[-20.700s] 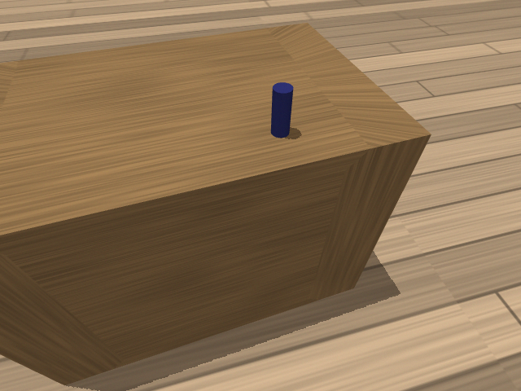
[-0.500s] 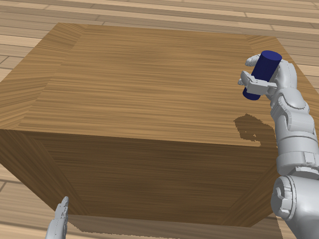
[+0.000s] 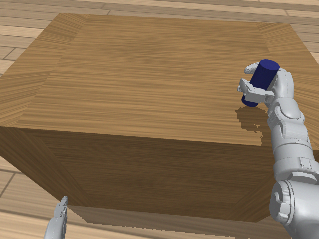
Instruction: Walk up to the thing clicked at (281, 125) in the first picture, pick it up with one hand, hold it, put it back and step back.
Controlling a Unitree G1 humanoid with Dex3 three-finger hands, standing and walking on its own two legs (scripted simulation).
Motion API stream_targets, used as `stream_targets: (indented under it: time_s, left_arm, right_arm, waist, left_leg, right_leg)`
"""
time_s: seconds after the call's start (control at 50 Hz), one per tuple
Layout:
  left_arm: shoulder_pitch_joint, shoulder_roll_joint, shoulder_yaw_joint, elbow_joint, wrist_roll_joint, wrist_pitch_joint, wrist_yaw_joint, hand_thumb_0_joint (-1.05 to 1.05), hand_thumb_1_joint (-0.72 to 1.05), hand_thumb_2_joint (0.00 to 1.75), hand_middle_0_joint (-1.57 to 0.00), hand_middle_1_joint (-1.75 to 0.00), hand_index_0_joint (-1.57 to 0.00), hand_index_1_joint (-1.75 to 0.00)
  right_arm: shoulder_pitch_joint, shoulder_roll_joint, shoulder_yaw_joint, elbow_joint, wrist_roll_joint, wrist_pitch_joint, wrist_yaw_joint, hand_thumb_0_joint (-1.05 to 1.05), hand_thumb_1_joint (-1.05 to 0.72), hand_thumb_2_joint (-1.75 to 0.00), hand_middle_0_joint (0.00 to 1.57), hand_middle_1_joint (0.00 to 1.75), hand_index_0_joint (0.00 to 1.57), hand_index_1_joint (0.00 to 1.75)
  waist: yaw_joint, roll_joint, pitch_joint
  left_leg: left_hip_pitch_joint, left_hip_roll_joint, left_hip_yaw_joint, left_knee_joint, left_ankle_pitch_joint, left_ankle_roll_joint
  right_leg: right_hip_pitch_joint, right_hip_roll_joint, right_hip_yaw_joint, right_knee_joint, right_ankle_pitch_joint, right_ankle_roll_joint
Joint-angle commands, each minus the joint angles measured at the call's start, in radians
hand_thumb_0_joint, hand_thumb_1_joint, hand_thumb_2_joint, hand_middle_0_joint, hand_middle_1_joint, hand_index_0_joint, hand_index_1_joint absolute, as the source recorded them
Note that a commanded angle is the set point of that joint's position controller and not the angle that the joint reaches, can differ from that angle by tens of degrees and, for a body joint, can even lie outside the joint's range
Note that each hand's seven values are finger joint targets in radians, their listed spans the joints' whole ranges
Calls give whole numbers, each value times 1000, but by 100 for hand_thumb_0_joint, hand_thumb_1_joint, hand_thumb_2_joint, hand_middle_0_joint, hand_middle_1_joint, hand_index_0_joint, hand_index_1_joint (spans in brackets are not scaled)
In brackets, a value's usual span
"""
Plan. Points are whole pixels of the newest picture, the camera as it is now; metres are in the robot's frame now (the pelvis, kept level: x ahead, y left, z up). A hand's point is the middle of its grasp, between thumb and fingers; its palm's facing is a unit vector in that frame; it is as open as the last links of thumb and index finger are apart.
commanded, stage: lower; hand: right
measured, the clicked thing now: (258, 84) +0.45 -0.21 +0.15
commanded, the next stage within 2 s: loosen in 1.08 s
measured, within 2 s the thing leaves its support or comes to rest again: rests again in 0.98 s
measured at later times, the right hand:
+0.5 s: hand (246, 92) +0.46 -0.19 +0.12, palm faces +0.14 +0.99 +0.01, open 5.6 cm
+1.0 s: hand (244, 96) +0.47 -0.20 +0.10, palm faces +0.15 +0.99 +0.01, open 5.5 cm
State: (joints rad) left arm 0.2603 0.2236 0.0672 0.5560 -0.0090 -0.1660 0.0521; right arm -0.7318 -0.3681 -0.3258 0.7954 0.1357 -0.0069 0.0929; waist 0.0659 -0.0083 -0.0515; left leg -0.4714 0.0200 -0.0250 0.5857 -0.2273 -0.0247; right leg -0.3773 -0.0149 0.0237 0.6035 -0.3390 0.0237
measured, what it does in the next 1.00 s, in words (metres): stands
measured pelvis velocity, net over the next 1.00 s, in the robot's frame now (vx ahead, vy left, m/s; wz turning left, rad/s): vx -0.01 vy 0.00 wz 0.00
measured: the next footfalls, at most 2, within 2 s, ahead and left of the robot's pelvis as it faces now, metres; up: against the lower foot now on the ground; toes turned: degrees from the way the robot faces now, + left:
none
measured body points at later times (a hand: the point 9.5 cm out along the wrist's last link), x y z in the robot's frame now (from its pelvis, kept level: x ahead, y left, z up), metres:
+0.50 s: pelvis -0.02 +0.00 -0.01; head +0.04 +0.00 +0.44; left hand +0.13 +0.27 -0.08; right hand +0.44 -0.25 +0.12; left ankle +0.04 +0.14 -0.73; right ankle -0.02 -0.13 -0.73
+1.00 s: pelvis -0.01 +0.00 -0.02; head +0.06 -0.01 +0.42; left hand +0.13 +0.27 -0.07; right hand +0.46 -0.25 +0.10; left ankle +0.04 +0.14 -0.73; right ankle -0.02 -0.13 -0.73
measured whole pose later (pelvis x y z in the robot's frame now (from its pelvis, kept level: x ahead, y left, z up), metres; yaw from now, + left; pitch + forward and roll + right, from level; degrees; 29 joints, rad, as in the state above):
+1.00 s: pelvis -0.01 +0.00 -0.02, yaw +0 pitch +12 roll +0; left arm 0.30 0.23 0.04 0.37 -0.01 -0.12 0.05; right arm -0.80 -0.43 -0.38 1.01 0.11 -0.22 0.11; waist 0.13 0.01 -0.08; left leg -0.67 0.01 -0.02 0.74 -0.27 -0.02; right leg -0.59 -0.02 0.03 0.78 -0.40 0.02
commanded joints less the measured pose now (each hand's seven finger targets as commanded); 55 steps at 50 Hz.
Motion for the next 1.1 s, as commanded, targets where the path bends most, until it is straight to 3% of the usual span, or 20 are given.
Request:
stream_targets:
  time_s: [0.0,0.04,0.06,0.1,0.2,0.3,0.4,0.42,0.46,0.48,0.52,0.58,0.64,0.7,0.76,0.86,0.9,0.96,1.0,1.08]
  left_arm:
    - [-53,141,50,-177,-11,-42,13,0,-55,6,-5,-5,-5,-5]
    - [-60,157,58,-169,-8,-37,16,0,-55,6,-5,-5,-5,-5]
    - [-81,190,76,-222,-7,-37,18,0,-55,6,-5,-5,-5,-5]
    - [-65,103,8,-178,-7,-26,5,0,-54,5,-5,-5,-5,-5]
    - [-83,132,33,-210,-8,-17,0,0,-54,5,-5,-4,-5,-5]
    - [-53,165,65,-238,-8,-17,9,0,-54,5,-6,-5,-5,-5]
    - [-39,116,28,-205,-12,-19,10,0,-54,5,-6,-5,-5,-5]
    - [-52,162,59,-229,-11,-24,17,0,-54,5,-6,-5,-5,-5]
    - [-77,184,68,-274,-8,-28,23,0,-54,5,-5,-5,-5,-5]
    - [-41,124,13,-210,-6,-21,15,0,-53,4,-5,-5,-5,-5]
    - [-35,96,-6,-197,-7,-23,10,0,-54,5,-5,-5,-5,-5]
    - [-108,154,25,-330,-8,-29,19,0,-55,5,-5,-5,-5,-5]
    - [37,140,33,-224,-5,-11,13,0,-55,5,-5,-5,-5,-5]
    - [-21,152,29,-339,-4,-17,13,0,-55,5,-5,-5,-5,-5]
    - [43,125,17,-303,-3,-6,2,0,-55,5,-6,-5,-5,-5]
    - [-1,177,72,-346,-4,-8,6,0,-56,6,-5,-5,-5,-5]
    - [-3,164,54,-381,-3,-12,5,0,-56,6,-5,-5,-5,-5]
    - [43,116,14,-341,-5,-3,-3,0,-55,5,-5,-5,-5,-5]
    - [26,160,50,-365,-5,-2,2,0,-56,5,-5,-4,-5,-5]
    - [24,129,26,-364,-1,1,-3,0,-55,5,-5,-5,-5,-5]
  right_arm:
    - [-509,-240,-35,-222,17,-122,-1,0,-64,-129,139,140,139,140]
    - [-489,-221,-25,-175,18,-134,-1,0,-63,-131,141,143,142,143]
    - [-514,-277,-64,-211,18,-144,-10,0,-66,-132,142,144,143,144]
    - [-502,-249,-48,-165,8,-152,-12,0,-66,-133,143,144,143,144]
    - [-497,-275,-65,-106,-2,-176,-7,0,-66,-134,143,146,144,146]
    - [-562,-284,-49,-120,-2,-208,5,0,-64,-135,143,146,144,146]
    - [-510,-223,-7,-8,6,-210,23,0,-63,-131,140,142,140,142]
    - [-557,-306,-56,-75,9,-222,16,0,-64,-130,140,142,140,142]
    - [-630,-366,-86,-126,-1,-229,3,0,-61,-129,138,140,138,140]
    - [-602,-314,-51,-82,-6,-226,2,0,-59,-129,138,140,138,140]
    - [-544,-248,-33,3,2,-232,6,0,-58,-127,135,138,136,138]
    - [-573,-344,-73,-45,-10,-250,3,0,-60,-125,134,136,135,136]
    - [-497,-298,-69,53,-6,-246,7,0,-58,-127,135,138,136,138]
    - [-561,-337,-81,-42,-12,-266,7,0,-63,-127,136,138,137,138]
    - [-512,-282,-58,2,-10,-265,13,0,-65,-127,136,138,137,138]
    - [-545,-306,-74,-20,-17,-277,11,0,-66,-125,135,135,135,135]
    - [-557,-291,-64,-34,-16,-280,15,0,-65,-124,134,134,134,134]
    - [-501,-274,-59,4,-13,-278,23,0,-66,-123,134,133,133,133]
    - [-535,-341,-95,-61,-9,-285,23,0,-64,-123,133,133,133,133]
    - [-513,-290,-78,-56,-7,-291,16,0,-64,-123,133,133,133,133]
  waist:
    - [9,-24,-455]
    - [12,-35,-446]
    - [12,-24,-440]
    - [-6,-68,-384]
    - [18,-23,-387]
    - [58,-20,-425]
    - [62,-9,-349]
    - [56,-6,-397]
    - [52,-44,-460]
    - [34,-72,-402]
    - [40,-40,-363]
    - [38,-27,-484]
    - [52,-55,-408]
    - [48,-54,-523]
    - [63,-70,-432]
    - [68,-42,-442]
    - [75,-55,-474]
    - [56,-59,-440]
    - [47,-60,-494]
    - [41,-86,-476]
  left_leg:
    - [221,-23,47,-12,334,30]
    - [209,-24,48,-7,317,33]
    - [203,-29,53,-14,302,31]
    - [181,-25,45,-17,268,32]
    - [200,-18,34,-8,264,28]
    - [153,-22,35,5,232,23]
    - [102,-13,26,-4,111,15]
    - [121,-10,23,-7,101,12]
    - [119,-13,23,12,140,16]
    - [100,-15,29,16,120,21]
    - [75,-24,40,22,108,23]
    - [143,-19,34,40,161,20]
    - [91,-24,38,48,179,25]
    - [149,-20,28,78,271,26]
    - [75,-26,35,78,246,29]
    - [71,-22,30,95,230,30]
    - [79,-21,30,96,222,30]
    - [53,-24,33,93,184,27]
    - [79,-24,36,105,199,30]
    - [56,-26,38,117,193,34]
  right_leg:
    - [136,12,-22,-22,424,-15]
    - [125,10,-19,-25,419,-12]
    - [118,3,-15,-27,422,-11]
    - [87,8,-25,-24,379,-11]
    - [12,15,-35,-26,292,-24]
    - [41,12,-31,-5,248,-30]
    - [-40,24,-32,-6,99,-42]
    - [-42,22,-32,-3,87,-45]
    - [-10,20,-33,11,128,-39]
    - [-25,20,-33,8,116,-33]
    - [-51,15,-20,15,117,-31]
    - [-44,14,-29,31,167,-30]
    - [-56,18,-27,42,201,-26]
    - [-39,20,-36,65,276,-23]
    - [-43,16,-28,77,286,-21]
    - [-80,17,-28,88,240,-28]
    - [-74,16,-29,90,224,-28]
    - [-85,17,-27,93,199,-29]
    - [-79,15,-24,93,221,-25]
    - [-86,15,-21,103,243,-18]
